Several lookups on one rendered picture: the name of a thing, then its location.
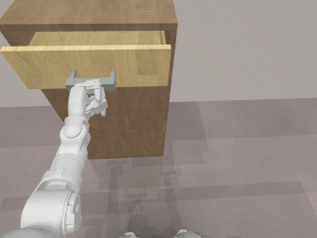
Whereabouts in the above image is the drawer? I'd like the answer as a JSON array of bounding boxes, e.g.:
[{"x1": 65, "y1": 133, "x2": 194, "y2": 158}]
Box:
[{"x1": 0, "y1": 31, "x2": 171, "y2": 89}]

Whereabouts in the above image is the cabinet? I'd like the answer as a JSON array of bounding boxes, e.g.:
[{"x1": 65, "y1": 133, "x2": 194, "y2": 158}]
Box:
[{"x1": 0, "y1": 0, "x2": 178, "y2": 160}]

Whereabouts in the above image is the handle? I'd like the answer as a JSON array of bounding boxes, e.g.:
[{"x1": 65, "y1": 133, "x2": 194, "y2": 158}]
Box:
[{"x1": 65, "y1": 68, "x2": 116, "y2": 92}]

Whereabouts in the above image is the right robot shin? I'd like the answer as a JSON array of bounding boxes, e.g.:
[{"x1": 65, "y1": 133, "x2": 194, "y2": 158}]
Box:
[{"x1": 176, "y1": 229, "x2": 187, "y2": 235}]

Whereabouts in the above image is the left robot shin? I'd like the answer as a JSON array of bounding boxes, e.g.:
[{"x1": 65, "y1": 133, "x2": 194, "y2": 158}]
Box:
[{"x1": 125, "y1": 232, "x2": 136, "y2": 236}]

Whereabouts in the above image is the robot shin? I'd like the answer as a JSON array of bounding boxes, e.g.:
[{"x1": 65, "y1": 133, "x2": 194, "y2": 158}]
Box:
[
  {"x1": 125, "y1": 232, "x2": 136, "y2": 236},
  {"x1": 176, "y1": 229, "x2": 187, "y2": 235}
]

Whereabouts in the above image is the robot left upper arm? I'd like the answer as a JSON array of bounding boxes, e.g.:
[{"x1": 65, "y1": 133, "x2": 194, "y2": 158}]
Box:
[{"x1": 0, "y1": 189, "x2": 81, "y2": 238}]

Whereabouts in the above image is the robot left forearm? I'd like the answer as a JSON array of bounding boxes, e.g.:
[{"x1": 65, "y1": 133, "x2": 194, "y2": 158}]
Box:
[{"x1": 20, "y1": 115, "x2": 91, "y2": 229}]

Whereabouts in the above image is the robot left hand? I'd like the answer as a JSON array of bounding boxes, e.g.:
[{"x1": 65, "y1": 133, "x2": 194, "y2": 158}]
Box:
[{"x1": 67, "y1": 79, "x2": 108, "y2": 121}]

